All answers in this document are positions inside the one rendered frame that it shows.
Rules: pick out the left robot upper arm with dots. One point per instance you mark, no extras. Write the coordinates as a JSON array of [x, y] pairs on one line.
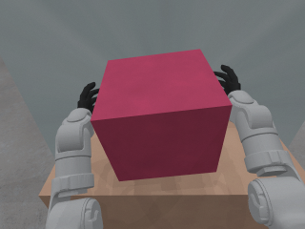
[[83, 213]]

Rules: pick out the carton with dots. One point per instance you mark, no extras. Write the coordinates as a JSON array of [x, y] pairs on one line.
[[161, 115]]

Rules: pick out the robot right forearm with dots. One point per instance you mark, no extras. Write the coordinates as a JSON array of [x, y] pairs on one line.
[[264, 153]]

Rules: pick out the robot left forearm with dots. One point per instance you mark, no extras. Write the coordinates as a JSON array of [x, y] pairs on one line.
[[73, 152]]

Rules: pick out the right robot upper arm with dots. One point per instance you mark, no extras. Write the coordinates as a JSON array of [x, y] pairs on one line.
[[277, 202]]

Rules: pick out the right robot hand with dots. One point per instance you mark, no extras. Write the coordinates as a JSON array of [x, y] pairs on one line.
[[231, 80]]

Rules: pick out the pedestal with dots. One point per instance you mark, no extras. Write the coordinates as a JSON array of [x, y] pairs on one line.
[[217, 200]]

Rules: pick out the left robot hand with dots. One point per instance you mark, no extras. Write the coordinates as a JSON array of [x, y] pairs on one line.
[[86, 99]]

